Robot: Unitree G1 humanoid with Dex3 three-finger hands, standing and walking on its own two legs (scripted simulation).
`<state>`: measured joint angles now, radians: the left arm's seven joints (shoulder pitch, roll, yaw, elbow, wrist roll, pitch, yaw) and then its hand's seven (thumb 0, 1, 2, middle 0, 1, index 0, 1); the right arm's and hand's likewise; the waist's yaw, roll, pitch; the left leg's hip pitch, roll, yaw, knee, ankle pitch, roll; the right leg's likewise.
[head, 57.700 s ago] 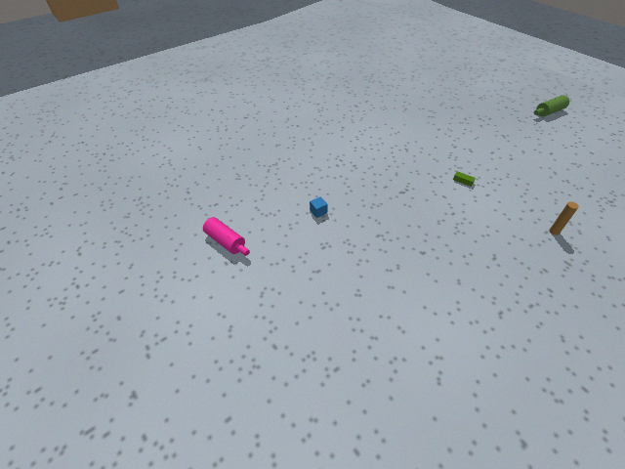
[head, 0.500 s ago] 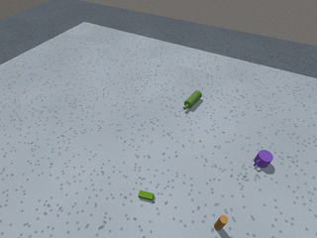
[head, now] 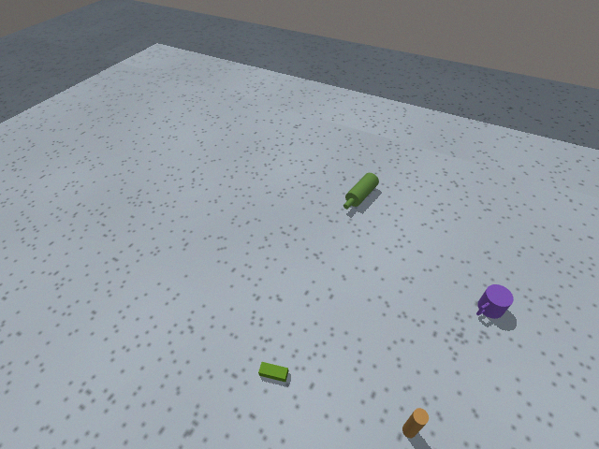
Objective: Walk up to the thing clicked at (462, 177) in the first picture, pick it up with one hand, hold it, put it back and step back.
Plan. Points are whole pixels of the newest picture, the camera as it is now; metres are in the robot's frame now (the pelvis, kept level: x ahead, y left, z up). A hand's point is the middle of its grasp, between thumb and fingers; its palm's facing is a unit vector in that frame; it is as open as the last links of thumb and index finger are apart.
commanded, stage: stand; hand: left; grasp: from above
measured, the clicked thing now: (273, 371) +0.49 +0.15 -0.77
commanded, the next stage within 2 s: step back in 0.56 s
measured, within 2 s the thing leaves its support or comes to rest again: neither
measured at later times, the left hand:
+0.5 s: hand out of the picture +0.07 +0.25 -0.16, palm faces +0.01 -0.94 -0.34, open 7.4 cm
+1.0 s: hand out of the picture +0.08 +0.32 -0.18, palm faces -0.06 -0.93 -0.37, open 7.4 cm
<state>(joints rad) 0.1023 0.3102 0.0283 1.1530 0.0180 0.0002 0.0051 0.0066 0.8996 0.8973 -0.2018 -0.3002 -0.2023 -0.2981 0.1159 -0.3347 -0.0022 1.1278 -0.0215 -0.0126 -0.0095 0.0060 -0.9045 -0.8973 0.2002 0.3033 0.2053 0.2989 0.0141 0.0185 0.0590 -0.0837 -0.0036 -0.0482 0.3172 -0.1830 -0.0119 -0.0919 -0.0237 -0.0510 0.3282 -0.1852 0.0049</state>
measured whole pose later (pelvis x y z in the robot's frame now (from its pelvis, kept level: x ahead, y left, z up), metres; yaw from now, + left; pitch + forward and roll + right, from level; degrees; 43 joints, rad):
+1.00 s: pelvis -0.07 +0.06 -0.02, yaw -1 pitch -1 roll -1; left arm 0.01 0.41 0.06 0.89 0.01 0.07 0.04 0.01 0.90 0.90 -0.20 -0.30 -0.20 -0.30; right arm 0.16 -0.36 -0.05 0.96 -0.04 0.03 0.01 0.00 -0.91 -0.90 0.20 0.30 0.21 0.30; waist -0.03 -0.07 0.20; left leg -0.26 -0.05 0.00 0.62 -0.34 0.06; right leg -0.48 0.08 0.15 1.00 -0.54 -0.02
